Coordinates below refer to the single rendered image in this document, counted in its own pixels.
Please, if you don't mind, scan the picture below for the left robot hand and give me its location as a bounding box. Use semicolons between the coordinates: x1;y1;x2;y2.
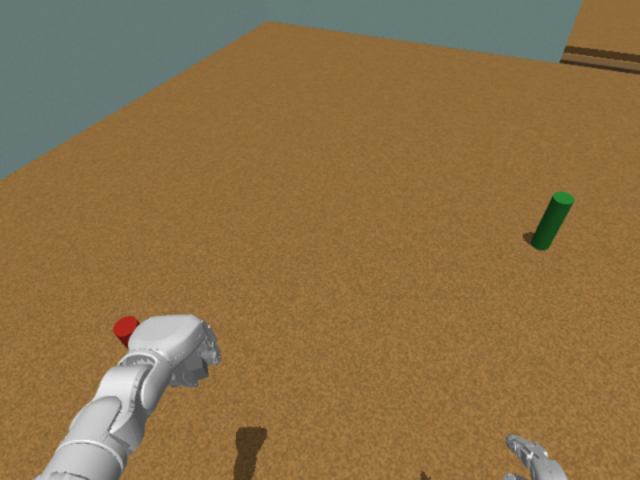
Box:
128;314;221;387

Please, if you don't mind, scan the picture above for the left robot arm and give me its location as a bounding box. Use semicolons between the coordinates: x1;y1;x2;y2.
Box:
33;349;172;480

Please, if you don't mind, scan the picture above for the right robot hand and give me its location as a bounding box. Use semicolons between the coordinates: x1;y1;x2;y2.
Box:
503;434;568;480

